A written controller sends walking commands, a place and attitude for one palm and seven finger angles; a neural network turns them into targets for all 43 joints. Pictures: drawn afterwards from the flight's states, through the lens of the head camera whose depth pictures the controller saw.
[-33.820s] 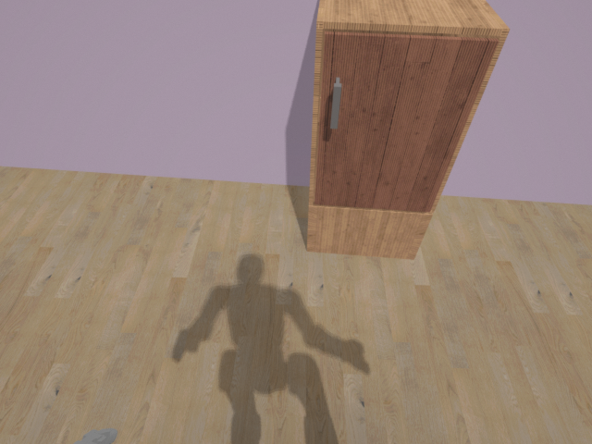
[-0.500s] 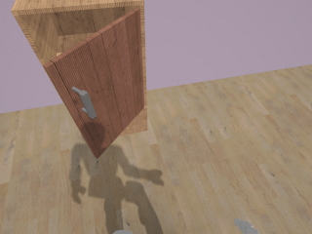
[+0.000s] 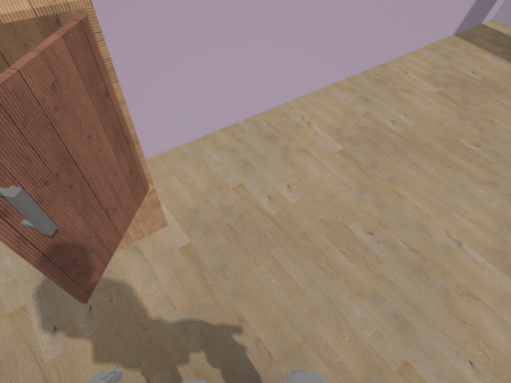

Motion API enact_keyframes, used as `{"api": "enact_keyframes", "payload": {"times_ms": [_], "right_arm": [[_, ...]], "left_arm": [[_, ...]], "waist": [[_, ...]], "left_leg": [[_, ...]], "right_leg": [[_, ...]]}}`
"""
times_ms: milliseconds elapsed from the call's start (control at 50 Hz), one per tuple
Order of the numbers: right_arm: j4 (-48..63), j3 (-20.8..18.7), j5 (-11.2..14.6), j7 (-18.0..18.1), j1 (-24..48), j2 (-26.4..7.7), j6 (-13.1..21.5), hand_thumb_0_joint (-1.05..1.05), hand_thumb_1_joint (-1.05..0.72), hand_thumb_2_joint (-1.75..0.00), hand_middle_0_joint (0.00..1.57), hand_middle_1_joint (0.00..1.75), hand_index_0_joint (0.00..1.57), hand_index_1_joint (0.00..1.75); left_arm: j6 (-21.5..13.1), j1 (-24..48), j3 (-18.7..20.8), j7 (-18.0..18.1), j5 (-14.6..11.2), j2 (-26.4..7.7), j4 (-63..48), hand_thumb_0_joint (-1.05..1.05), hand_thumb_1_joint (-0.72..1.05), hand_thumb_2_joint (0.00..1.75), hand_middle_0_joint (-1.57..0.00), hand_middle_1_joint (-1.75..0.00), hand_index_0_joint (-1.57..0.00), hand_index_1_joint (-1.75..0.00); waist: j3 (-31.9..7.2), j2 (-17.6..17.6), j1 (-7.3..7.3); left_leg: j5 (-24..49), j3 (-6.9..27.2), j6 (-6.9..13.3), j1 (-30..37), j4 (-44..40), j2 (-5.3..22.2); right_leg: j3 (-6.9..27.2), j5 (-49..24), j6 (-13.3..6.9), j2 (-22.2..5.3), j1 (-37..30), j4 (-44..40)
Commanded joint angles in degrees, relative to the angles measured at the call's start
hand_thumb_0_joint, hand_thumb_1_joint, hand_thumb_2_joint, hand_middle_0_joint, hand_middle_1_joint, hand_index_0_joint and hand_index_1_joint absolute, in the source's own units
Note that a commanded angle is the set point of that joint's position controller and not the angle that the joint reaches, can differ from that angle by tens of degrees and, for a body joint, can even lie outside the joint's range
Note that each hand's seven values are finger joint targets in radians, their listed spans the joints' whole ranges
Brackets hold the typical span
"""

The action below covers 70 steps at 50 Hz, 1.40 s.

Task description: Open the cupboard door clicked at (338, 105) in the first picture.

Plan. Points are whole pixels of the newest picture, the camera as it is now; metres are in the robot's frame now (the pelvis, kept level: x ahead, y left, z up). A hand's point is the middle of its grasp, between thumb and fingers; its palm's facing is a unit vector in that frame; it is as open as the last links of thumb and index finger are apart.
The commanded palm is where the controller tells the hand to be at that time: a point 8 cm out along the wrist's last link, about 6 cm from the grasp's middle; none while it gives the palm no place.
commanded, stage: walk to a spot facing it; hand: left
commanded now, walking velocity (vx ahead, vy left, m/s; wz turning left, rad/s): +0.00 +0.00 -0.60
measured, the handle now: (22, 210) +0.38 +0.43 -0.01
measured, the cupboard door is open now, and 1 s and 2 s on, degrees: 43 43 43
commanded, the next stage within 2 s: turn to face it in 1.86 s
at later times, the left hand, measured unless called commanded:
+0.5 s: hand (172, 365) +0.17 +0.15 -0.16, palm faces -0.30 -0.93 -0.21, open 7.4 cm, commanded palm none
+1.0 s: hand (246, 306) +0.28 +0.03 -0.16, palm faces -0.57 -0.81 -0.16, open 7.4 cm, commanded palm none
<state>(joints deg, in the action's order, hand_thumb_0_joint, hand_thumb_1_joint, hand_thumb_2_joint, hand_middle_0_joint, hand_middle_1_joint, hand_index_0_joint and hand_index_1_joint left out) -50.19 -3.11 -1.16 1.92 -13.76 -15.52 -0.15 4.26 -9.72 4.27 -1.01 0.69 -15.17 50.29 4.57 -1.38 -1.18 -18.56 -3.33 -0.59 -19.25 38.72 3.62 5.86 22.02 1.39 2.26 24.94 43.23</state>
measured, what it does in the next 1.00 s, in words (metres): walks ahead, turning right: right foot, then left foot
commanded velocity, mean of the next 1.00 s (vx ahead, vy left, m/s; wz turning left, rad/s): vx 0.20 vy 0.00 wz -0.56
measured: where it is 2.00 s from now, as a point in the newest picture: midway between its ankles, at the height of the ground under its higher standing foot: (360, 331)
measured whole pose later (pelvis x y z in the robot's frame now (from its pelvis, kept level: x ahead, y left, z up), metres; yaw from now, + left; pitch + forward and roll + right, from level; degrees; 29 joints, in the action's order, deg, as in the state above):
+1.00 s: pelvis +0.12 -0.10 +0.01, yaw -37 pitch +0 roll -1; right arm -50.9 -3.1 -1.5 -0.6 -13.8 -13.7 2.2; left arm 0.2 -14.7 4.1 -2.1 1.4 -12.8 54.4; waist 2.0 -2.3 -0.8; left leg -20.5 -5.6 -3.4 -21.4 36.4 5.1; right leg 2.6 19.1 -0.6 0.0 15.2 33.2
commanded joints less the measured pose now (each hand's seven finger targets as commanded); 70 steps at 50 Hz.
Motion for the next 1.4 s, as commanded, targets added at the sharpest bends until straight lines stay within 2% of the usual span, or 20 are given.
{"api": "enact_keyframes", "payload": {"times_ms": [0,60,160,200,400,440,480,560,700,740,760,940,980,1020,1120,1220,1280,1300,1320,1380], "right_arm": [[2.6,-2.0,-1.3,0.5,-3.9,-11.3,1.9,0.0,-0.9,-0.9,0.2,0.3,0.2,0.3],[1.9,-1.4,-1.3,0.7,-3.1,-9.1,1.4,0.0,-0.9,-0.9,0.2,0.3,0.2,0.3],[1.5,-2.4,-0.3,-0.1,-5.1,-10.1,0.6,0.0,-0.9,-0.9,0.2,0.3,0.2,0.3],[5.6,-1.1,0.8,-0.3,0.1,-3.3,0.0,0.0,-0.9,-0.9,0.2,0.3,0.2,0.3],[1.5,-1.2,0.5,-0.2,-5.8,-1.8,-0.3,0.0,-0.9,-0.9,0.2,0.3,0.2,0.3],[1.0,-3.1,-1.4,0.5,-10.7,-11.6,0.7,0.0,-0.9,-0.9,0.2,0.3,0.2,0.3],[2.2,-3.4,-1.4,0.4,-10.5,-13.8,1.9,0.0,-0.9,-0.9,0.2,0.3,0.2,0.3],[1.9,-1.7,-1.4,0.1,-4.8,-8.2,2.8,0.0,-0.9,-0.9,0.2,0.3,0.2,0.3],[0.5,-2.2,-1.1,-1.1,-5.4,-8.9,2.2,0.0,-0.9,-0.9,0.2,0.3,0.2,0.3],[5.6,-0.5,0.6,-2.0,2.9,-2.3,2.2,0.0,-0.9,-0.9,0.2,0.3,0.2,0.3],[7.6,-0.7,0.0,-2.1,9.0,-4.4,2.4,0.0,-0.9,-0.9,0.2,0.3,0.2,0.3],[-1.0,-1.2,-0.5,-2.3,-8.1,-1.8,3.2,0.0,-0.9,-0.9,0.2,0.3,0.2,0.3],[-3.7,-3.4,-1.9,-0.9,-21.1,-11.9,4.2,0.0,-0.9,-0.9,0.2,0.3,0.2,0.3],[-2.7,-3.1,-1.7,-0.5,-18.7,-12.4,4.6,0.0,-0.9,-0.9,0.2,0.3,0.2,0.3],[-3.7,-0.6,-1.1,-0.4,-12.8,-4.4,5.9,0.0,-0.9,-0.9,0.2,0.3,0.2,0.3],[-5.3,-0.9,-1.2,-1.0,-13.5,-4.3,4.6,0.0,-0.9,-0.9,0.2,0.3,0.2,0.3],[-5.9,-0.7,-0.9,-1.3,-11.5,-3.8,3.8,0.0,-0.9,-0.9,0.2,0.3,0.2,0.3],[-5.3,-0.3,-0.1,-1.7,-9.9,-2.0,4.0,0.0,-0.9,-0.9,0.2,0.3,0.2,0.3],[-2.4,0.4,1.0,-1.9,-7.6,1.8,4.1,0.0,-0.9,-0.9,0.2,0.3,0.2,0.3],[-1.9,-1.0,0.0,-1.8,-0.9,-0.2,3.7,0.0,-0.9,-0.9,0.2,0.3,0.2,0.3]], "left_arm": [[-1.8,5.4,1.7,-1.0,0.6,-5.7,-6.7,0.0,0.9,0.9,-0.2,-0.3,-0.2,-0.3],[-1.8,5.0,0.3,-1.7,0.3,-2.5,-6.0,0.0,0.9,0.9,-0.2,-0.3,-0.2,-0.3],[-2.7,-1.0,0.9,-1.0,0.1,-4.6,-4.4,0.0,0.9,0.9,-0.2,-0.3,-0.2,-0.3],[-3.3,-7.8,3.2,0.6,0.5,-14.3,-2.4,0.0,0.9,0.9,-0.2,-0.3,-0.2,-0.3],[-2.3,3.7,2.5,1.1,0.5,-9.3,-5.0,0.0,0.9,0.9,-0.2,-0.3,-0.2,-0.3],[-1.7,4.1,1.1,-0.3,-0.1,-3.4,-7.9,0.0,0.9,0.9,-0.2,-0.3,-0.2,-0.3],[-3.1,9.1,2.2,-1.7,0.8,-4.9,-9.9,0.0,0.9,0.9,-0.2,-0.3,-0.2,-0.3],[-3.2,7.6,1.4,-3.5,0.9,-1.8,-7.1,0.0,0.9,0.9,-0.2,-0.3,-0.2,-0.3],[-3.9,-0.3,1.6,-3.0,0.9,-3.4,-3.3,0.0,0.9,0.9,-0.2,-0.3,-0.2,-0.3],[-5.0,-14.7,4.5,-1.3,0.8,-15.2,1.0,0.0,0.9,0.9,-0.2,-0.3,-0.2,-0.3],[-4.9,-16.8,4.8,-0.5,0.0,-15.8,1.2,0.0,0.9,0.9,-0.2,-0.3,-0.2,-0.3],[-5.8,1.5,2.3,-0.7,0.7,-7.8,-1.5,0.0,0.9,0.9,-0.2,-0.3,-0.2,-0.3],[-5.4,2.9,0.6,-1.3,0.2,-0.5,-4.1,0.0,0.9,0.9,-0.2,-0.3,-0.2,-0.3],[-6.6,9.8,1.2,-2.0,1.1,-1.8,-6.8,0.0,0.9,0.9,-0.2,-0.3,-0.2,-0.3],[-5.4,6.4,-0.4,-3.3,1.1,2.0,-3.1,0.0,0.9,0.9,-0.2,-0.3,-0.2,-0.3],[-5.0,9.2,-0.4,-3.0,0.9,1.7,-3.1,0.0,0.9,0.9,-0.2,-0.3,-0.2,-0.3],[-5.5,-0.8,0.8,-2.3,1.1,-1.3,0.3,0.0,0.9,0.9,-0.2,-0.3,-0.2,-0.3],[-6.2,-10.2,2.0,-1.6,1.3,-5.3,3.2,0.0,0.9,0.9,-0.2,-0.3,-0.2,-0.3],[-6.5,-20.2,4.0,-0.6,0.9,-12.5,5.8,0.0,0.9,0.9,-0.2,-0.3,-0.2,-0.3],[-6.2,-8.8,2.6,1.2,0.0,-7.8,3.7,0.0,0.9,0.9,-0.2,-0.3,-0.2,-0.3]], "waist": [[-2.7,9.9,-0.19],[-3.7,15.2,-0.03],[-7.6,10.1,1.58],[-8.2,-15.1,5.69],[-6.7,-6.4,-2.2],[-5.3,19.1,-4.77],[-4.0,10.2,-4.65],[-1.5,12.5,-1.21],[-5.5,6.3,2.38],[-6.9,-21.0,10.38],[-2.8,-9.7,12.05],[-3.3,-1.5,-3.71],[-6.2,24.8,-9.22],[-1.4,9.3,-7.22],[-3.7,12.2,-1.79],[-1.6,9.8,-1.97],[-5.3,5.8,3.74],[-9.5,-2.1,8.44],[-14.4,-18.9,11.86],[-3.7,-10.9,5.92]], "left_leg": [[13.6,20.2,11.0,6.9,-23.0,21.2],[35.7,3.0,6.4,11.1,-15.2,14.7],[28.2,-2.6,1.3,7.6,-5.0,13.1],[-17.6,-7.0,-4.0,-13.3,15.7,1.1],[1.0,-0.5,-2.8,9.4,-7.2,-1.8],[-22.6,25.4,5.4,19.5,-26.3,18.7],[-26.6,34.2,12.2,10.8,-31.8,27.3],[-5.6,8.5,5.9,10.4,-26.5,16.5],[-3.9,-5.0,1.7,1.5,-10.8,13.1],[-22.2,-10.5,-3.4,-25.7,20.1,0.6],[-18.8,0.1,-2.4,-29.5,26.7,2.8],[3.9,-5.9,-3.4,14.3,-7.6,-1.0],[-21.5,26.3,4.5,25.4,-25.7,21.6],[-21.2,35.3,11.9,16.9,-30.4,28.5],[21.2,0.3,4.8,18.0,-23.3,15.2],[13.5,-4.6,4.8,10.8,-24.5,15.8],[17.1,-8.3,2.3,5.5,-10.7,12.4],[15.8,-11.8,0.3,-5.6,4.3,9.2],[-15.1,-12.3,-2.1,-21.1,24.4,0.4],[-10.2,2.7,-1.6,-24.5,31.7,7.4]], "right_leg": [[-3.6,7.6,0.7,-3.3,10.4,21.8],[-9.4,6.5,0.8,-3.6,4.1,9.9],[-10.7,-12.3,-2.3,-1.8,-15.7,-15.8],[17.2,-40.0,-12.9,-24.3,-26.6,-23.4],[12.2,-7.6,-8.0,-10.5,-2.6,-19.8],[-0.9,15.1,-1.4,3.1,17.3,1.0],[-2.3,9.6,-0.7,-3.4,15.5,18.9],[-7.9,1.5,0.5,-6.4,11.0,12.7],[-14.5,-3.6,-1.8,-1.6,-17.6,-13.4],[23.7,9.9,-13.5,-24.2,-35.2,-30.2],[29.0,9.4,-17.9,-26.8,-30.4,-32.3],[5.0,9.7,-8.8,-10.1,4.5,-22.8],[-7.7,13.8,-2.4,2.0,20.5,10.6],[-3.2,7.7,-3.0,-5.3,24.4,25.5],[-8.8,-6.2,-1.2,-7.7,15.7,14.2],[-13.7,-8.9,-2.2,-4.9,0.8,-2.5],[-15.2,-9.5,-4.1,-1.4,-18.8,-10.6],[-5.9,-4.1,-7.7,-8.0,-34.6,-13.3],[20.4,-2.4,-14.7,-24.8,-44.9,-23.1],[17.9,2.0,-16.6,-24.4,-24.3,-29.9]]}}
